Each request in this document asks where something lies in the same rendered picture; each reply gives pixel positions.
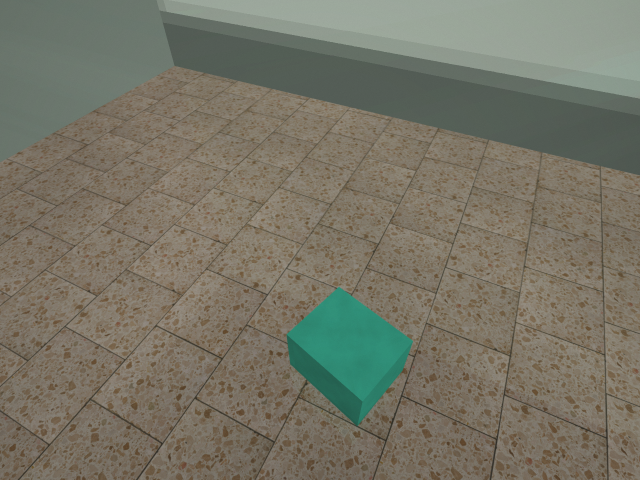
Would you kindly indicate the carton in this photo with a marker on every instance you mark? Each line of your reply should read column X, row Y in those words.
column 348, row 352

